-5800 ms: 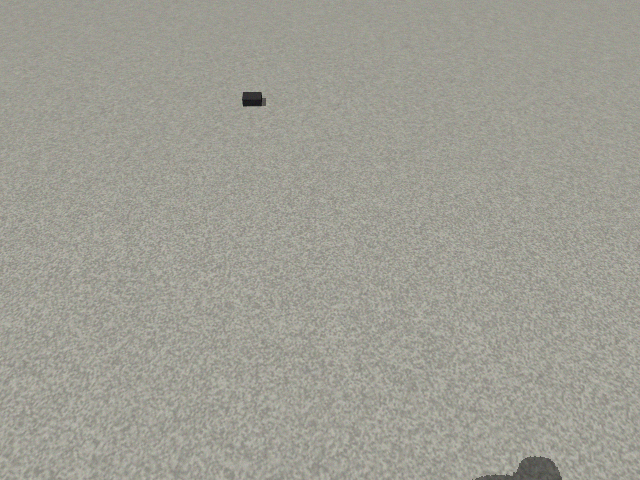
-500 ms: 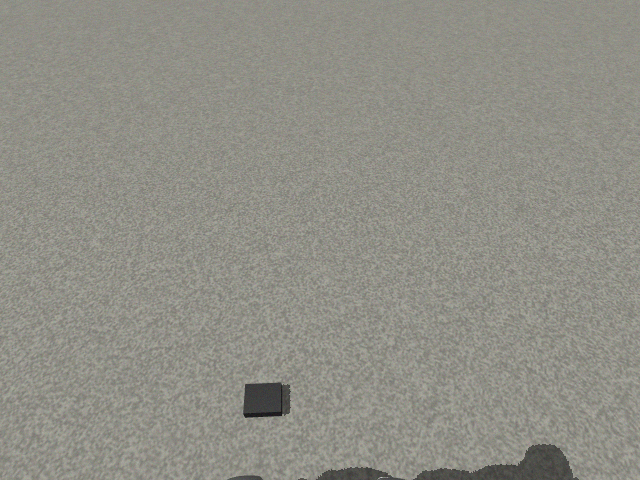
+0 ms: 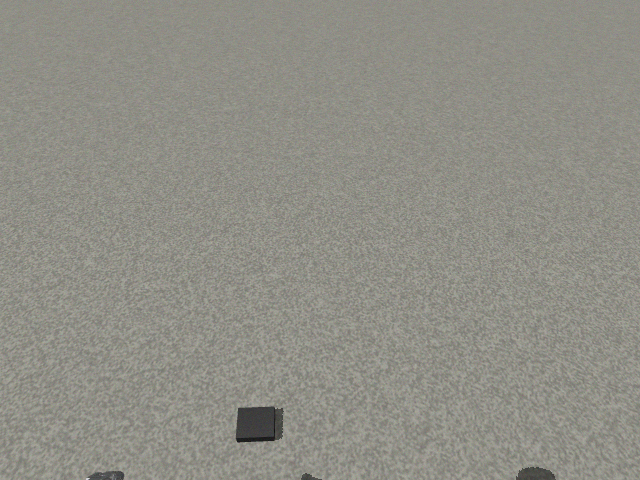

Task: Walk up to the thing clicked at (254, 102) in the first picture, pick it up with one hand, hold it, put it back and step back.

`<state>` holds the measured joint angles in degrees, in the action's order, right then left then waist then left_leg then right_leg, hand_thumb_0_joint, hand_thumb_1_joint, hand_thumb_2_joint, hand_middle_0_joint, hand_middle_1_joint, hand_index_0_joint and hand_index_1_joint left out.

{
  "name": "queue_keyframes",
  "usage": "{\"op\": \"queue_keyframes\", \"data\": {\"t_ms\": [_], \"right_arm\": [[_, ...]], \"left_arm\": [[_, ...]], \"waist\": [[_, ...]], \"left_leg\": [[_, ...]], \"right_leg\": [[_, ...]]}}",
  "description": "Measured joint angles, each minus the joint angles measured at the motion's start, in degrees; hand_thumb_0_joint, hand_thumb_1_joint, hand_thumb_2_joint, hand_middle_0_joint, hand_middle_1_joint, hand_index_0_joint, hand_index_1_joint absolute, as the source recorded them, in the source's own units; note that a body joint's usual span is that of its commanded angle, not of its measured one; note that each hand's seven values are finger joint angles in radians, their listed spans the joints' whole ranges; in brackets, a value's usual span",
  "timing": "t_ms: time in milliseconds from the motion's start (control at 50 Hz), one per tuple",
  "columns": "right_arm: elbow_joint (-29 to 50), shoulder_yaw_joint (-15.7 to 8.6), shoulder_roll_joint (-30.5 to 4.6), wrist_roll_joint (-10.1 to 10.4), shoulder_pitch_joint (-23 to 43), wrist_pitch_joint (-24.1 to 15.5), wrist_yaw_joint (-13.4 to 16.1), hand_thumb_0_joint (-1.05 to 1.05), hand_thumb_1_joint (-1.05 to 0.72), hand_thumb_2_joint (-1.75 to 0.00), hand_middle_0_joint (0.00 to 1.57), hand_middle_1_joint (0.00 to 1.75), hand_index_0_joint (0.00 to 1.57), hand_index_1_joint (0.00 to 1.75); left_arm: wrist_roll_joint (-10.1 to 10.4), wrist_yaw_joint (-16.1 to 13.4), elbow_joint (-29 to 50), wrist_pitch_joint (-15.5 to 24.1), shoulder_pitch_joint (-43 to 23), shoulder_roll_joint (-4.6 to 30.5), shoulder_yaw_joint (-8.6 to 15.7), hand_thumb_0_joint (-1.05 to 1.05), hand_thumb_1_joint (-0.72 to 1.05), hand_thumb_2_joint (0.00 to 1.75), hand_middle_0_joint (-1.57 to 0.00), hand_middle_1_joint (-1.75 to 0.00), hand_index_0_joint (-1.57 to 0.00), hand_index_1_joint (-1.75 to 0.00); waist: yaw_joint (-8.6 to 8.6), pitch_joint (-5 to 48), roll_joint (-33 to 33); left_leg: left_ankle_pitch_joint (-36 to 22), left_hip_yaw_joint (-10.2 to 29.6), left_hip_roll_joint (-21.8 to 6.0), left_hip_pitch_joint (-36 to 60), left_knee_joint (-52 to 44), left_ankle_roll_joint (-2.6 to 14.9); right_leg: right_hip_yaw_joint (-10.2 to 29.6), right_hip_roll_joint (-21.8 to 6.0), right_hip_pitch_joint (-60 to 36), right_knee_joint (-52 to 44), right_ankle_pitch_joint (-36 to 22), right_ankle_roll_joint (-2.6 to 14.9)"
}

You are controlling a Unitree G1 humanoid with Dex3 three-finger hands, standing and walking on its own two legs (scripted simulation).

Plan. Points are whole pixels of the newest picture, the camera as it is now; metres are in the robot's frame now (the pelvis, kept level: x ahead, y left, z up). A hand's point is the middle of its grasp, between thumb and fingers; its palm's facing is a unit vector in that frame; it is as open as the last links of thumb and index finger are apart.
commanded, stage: walk up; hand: left
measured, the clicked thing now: (256, 424) +0.41 +0.17 -0.76
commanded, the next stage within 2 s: stand in 0.66 s
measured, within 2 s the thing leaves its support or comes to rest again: neither
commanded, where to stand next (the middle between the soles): +0.03 -0.01 m, yaw +1 degrees
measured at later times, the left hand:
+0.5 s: hand out of the picture +0.07 +0.26 -0.16, palm faces +0.01 -0.95 -0.32, open 7.4 cm
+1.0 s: hand out of the picture +0.09 +0.26 -0.15, palm faces +0.00 -0.94 -0.34, open 7.4 cm
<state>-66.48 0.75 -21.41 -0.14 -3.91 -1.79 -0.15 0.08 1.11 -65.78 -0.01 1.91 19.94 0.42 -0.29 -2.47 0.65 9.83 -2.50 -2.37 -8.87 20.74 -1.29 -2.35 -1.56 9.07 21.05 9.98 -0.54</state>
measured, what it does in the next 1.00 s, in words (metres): stands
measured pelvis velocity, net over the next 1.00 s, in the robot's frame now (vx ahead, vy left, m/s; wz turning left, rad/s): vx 0.01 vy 0.01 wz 0.02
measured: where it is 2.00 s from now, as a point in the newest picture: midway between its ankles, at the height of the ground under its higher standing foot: outside the picture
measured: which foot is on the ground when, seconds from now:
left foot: down 0.00-1.00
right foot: down 0.00-1.00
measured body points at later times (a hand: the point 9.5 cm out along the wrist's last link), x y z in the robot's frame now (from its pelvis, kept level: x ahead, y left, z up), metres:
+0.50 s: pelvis +0.01 +0.01 +0.00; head +0.01 +0.01 +0.45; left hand +0.07 +0.31 -0.14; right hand +0.10 -0.29 -0.13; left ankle +0.02 +0.13 -0.75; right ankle +0.02 -0.12 -0.75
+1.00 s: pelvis +0.01 +0.01 +0.00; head +0.03 +0.01 +0.45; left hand +0.09 +0.31 -0.13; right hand +0.10 -0.29 -0.13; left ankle +0.02 +0.13 -0.75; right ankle +0.02 -0.12 -0.75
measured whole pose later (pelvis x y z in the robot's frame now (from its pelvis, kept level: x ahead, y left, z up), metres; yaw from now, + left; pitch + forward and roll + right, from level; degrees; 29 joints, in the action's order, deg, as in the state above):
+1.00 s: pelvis +0.01 +0.01 +0.00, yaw +1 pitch -1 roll +0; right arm -66.1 0.3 -20.0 -0.6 -4.7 -0.8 -0.4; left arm -0.9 0.5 -66.3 0.4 4.8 20.0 0.6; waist 0.0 -2.3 -0.1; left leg 9.3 -1.7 -1.5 -7.1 17.8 -0.9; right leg -3.3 -2.3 6.6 17.5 9.5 -1.2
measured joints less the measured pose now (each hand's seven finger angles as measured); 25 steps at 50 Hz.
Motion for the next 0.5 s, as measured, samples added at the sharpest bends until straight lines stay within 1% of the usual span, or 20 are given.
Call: {"op": "queue_keyframes", "data": {"t_ms": [300,500], "right_arm": [[-0.5,-0.1,1.1,-0.2,-0.2,0.3,-0.2,0.00,-0.90,-0.90,0.20,0.30,0.20,0.30],[-0.5,-0.4,1.6,-0.2,-0.4,0.5,-0.1,0.00,-0.90,-0.90,0.20,0.30,0.20,0.30]], "left_arm": [[-0.4,0.0,-2.2,-0.2,2.9,-0.2,0.5,0.00,0.91,0.90,-0.20,-0.30,-0.20,-0.30],[-0.5,-0.1,-2.1,-0.3,3.3,-0.5,0.6,0.00,0.91,0.90,-0.20,-0.30,-0.20,-0.30]], "waist": [[0.80,0.1,-0.4],[0.77,0.2,-0.4]], "left_leg": [[-0.8,0.2,0.3,1.0,-2.0,0.26],[-0.7,0.3,0.6,1.3,-2.4,0.44]], "right_leg": [[-0.3,-0.2,-1.4,-2.7,-1.0,-0.35],[-0.4,-0.5,-1.8,-3.1,-1.0,-0.58]]}}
